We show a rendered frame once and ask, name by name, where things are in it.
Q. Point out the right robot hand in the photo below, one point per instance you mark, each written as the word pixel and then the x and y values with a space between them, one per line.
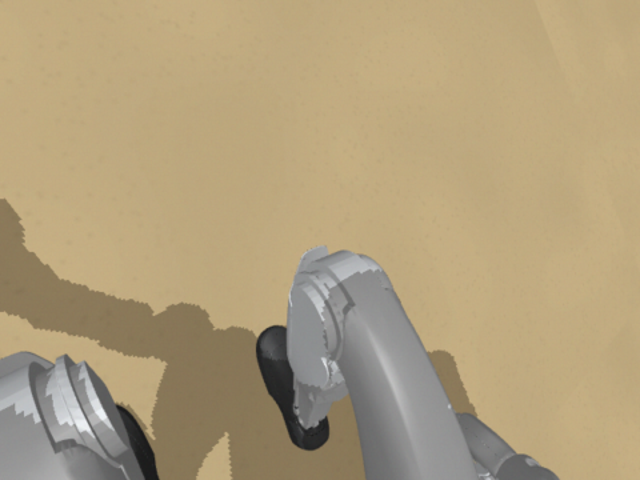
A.
pixel 487 448

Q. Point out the right robot arm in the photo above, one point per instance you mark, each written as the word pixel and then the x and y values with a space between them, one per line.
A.
pixel 523 467

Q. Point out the right robot foot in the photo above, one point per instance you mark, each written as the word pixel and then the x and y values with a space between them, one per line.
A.
pixel 271 351

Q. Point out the left robot foot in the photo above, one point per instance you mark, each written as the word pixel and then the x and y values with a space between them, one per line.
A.
pixel 139 444

